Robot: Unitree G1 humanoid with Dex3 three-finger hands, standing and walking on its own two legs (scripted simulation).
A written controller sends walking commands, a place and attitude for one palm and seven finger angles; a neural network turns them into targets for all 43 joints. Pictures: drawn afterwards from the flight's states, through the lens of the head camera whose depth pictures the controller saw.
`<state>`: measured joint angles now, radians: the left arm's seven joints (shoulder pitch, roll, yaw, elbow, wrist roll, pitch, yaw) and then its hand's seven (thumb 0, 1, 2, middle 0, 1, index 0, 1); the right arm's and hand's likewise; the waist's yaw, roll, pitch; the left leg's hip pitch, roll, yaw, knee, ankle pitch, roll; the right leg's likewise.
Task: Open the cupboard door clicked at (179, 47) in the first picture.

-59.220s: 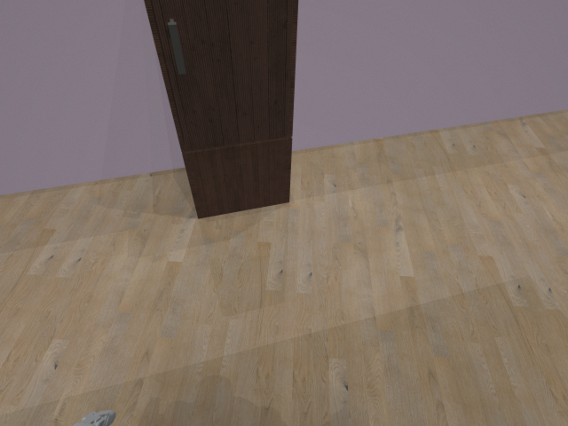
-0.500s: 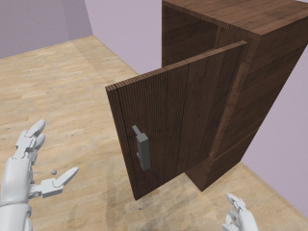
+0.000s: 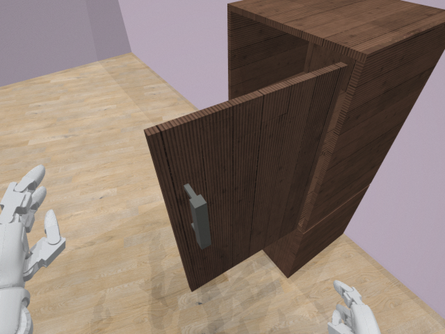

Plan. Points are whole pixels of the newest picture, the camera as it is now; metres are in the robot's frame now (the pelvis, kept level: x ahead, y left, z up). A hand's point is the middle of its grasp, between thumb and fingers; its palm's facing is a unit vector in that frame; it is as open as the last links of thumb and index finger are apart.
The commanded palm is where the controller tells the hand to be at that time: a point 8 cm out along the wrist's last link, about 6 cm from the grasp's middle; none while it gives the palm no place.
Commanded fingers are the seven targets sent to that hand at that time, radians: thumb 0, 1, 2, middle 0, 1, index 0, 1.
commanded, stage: draw the hand back to the body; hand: left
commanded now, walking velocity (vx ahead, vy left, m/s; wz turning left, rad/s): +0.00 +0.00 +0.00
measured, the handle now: (196, 216) +0.32 +0.10 +0.04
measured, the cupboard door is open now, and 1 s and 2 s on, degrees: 86 86 86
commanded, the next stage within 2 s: step back with the hand held close in 0.12 s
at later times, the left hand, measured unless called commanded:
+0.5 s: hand (57, 244) +0.18 +0.26 +0.15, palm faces +0.34 -0.80 -0.50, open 7.4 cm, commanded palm +0.12 +0.31 +0.17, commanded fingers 0.00 0.90 0.90 -0.20 -0.30 -0.20 -0.30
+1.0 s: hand out of the picture +0.09 +0.27 +0.15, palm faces +0.43 -0.79 -0.44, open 7.4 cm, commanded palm +0.02 +0.32 +0.17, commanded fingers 0.00 0.90 0.90 -0.20 -0.30 -0.20 -0.30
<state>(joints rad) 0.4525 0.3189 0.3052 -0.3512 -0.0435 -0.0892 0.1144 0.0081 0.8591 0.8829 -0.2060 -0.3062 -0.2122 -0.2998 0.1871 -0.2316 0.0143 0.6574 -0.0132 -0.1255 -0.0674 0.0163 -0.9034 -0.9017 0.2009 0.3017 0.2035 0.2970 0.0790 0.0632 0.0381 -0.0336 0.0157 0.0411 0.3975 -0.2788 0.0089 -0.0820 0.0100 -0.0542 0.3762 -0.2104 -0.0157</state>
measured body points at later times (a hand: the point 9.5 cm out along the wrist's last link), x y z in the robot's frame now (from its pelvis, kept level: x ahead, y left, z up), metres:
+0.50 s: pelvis -0.03 +0.01 +0.00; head -0.01 +0.00 +0.45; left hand +0.16 +0.30 +0.17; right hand +0.16 -0.23 -0.08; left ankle -0.03 +0.11 -0.74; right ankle +0.00 -0.11 -0.74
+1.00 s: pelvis -0.12 +0.02 -0.02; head -0.10 +0.04 +0.42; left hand +0.06 +0.31 +0.17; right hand +0.05 -0.22 -0.10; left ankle -0.04 +0.11 -0.74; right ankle +0.00 -0.11 -0.74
